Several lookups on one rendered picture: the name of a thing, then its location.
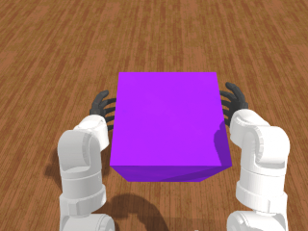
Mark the left robot hand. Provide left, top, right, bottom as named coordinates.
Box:
left=90, top=90, right=116, bottom=131

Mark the left robot forearm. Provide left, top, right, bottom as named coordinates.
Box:
left=57, top=115, right=109, bottom=231

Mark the robot left upper arm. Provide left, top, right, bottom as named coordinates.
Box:
left=63, top=214, right=116, bottom=231

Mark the right robot hand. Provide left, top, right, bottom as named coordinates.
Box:
left=219, top=82, right=248, bottom=128

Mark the robot right upper arm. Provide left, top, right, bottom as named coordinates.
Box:
left=226, top=211, right=285, bottom=231

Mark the right robot forearm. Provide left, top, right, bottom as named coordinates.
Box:
left=229, top=109, right=290, bottom=231

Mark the carton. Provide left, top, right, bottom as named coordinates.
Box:
left=110, top=72, right=232, bottom=182

